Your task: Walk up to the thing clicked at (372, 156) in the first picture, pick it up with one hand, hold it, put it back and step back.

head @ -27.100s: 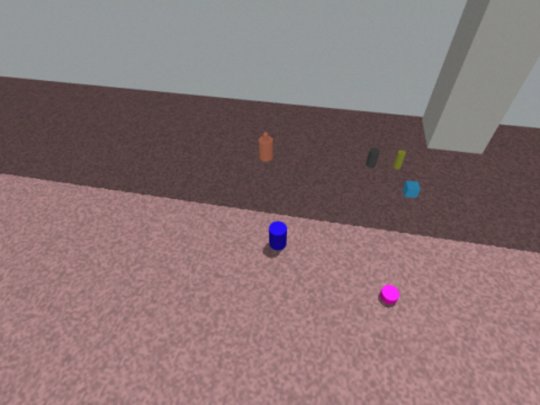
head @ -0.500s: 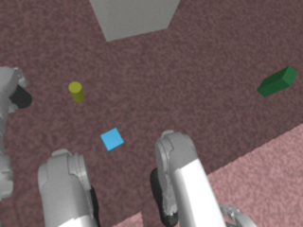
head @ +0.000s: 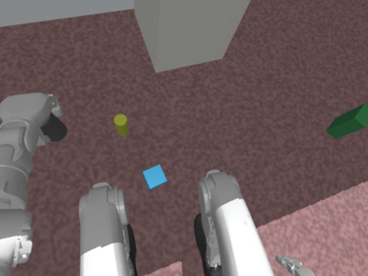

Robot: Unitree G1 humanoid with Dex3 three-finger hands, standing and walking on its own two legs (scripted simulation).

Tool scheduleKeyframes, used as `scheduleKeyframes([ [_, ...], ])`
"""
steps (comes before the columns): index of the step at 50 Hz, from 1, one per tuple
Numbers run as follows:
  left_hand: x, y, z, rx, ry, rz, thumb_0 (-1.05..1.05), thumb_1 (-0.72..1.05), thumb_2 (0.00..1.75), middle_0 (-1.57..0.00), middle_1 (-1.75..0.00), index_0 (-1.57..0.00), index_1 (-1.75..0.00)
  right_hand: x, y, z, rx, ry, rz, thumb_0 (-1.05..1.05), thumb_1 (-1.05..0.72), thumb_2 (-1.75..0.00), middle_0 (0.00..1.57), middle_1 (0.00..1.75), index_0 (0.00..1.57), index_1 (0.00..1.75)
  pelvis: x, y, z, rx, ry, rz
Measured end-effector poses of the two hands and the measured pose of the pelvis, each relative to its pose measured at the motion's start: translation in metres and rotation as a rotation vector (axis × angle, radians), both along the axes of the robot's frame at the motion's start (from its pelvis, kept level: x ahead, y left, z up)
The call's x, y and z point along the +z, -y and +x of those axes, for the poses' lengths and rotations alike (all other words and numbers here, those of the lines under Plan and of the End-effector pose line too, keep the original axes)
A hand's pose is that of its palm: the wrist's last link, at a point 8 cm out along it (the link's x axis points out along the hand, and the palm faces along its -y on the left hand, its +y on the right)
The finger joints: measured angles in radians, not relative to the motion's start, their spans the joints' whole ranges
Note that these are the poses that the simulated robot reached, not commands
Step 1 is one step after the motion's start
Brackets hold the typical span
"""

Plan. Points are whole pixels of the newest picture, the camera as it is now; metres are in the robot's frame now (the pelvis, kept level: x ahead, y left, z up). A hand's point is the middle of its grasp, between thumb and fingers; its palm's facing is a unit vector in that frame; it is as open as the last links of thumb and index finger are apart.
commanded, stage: lift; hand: left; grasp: from above
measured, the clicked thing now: (47, 124) +0.47 +0.29 -0.14
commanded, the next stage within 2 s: hold in 1.22 s
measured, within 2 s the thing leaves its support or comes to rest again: neither
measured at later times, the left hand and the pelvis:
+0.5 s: hand out of the picture +0.37 +0.28 +0.09, palm faces -0.40 -0.12 -0.91, open 8.4 cm; pelvis +0.01 +0.00 +0.16, yaw +4 degrees
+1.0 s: hand out of the picture +0.36 +0.26 +0.22, palm faces -0.43 -0.11 -0.90, open 8.4 cm; pelvis +0.05 +0.01 +0.30, yaw +5 degrees
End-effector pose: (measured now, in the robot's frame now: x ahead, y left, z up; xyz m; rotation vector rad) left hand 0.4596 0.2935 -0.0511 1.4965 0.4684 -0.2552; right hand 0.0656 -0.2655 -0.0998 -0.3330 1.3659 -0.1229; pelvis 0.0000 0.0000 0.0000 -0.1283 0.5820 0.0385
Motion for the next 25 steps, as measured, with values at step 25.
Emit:
scheduleKeyframes([
  [25, 0.194, 0.009, -0.083, 0.035, 0.041, -0.040, 0.05, 0.18, 0.58, -0.85, -0.78, -0.72, -0.71, 0.155, -0.019, 0.083, 0.003, 0.256, 0.021, 0.00, -0.92, -0.91, 0.20, 0.30, 0.20, 0.30, 0.161, -0.003, 0.010, 0.048, 0.132, 0.043],
])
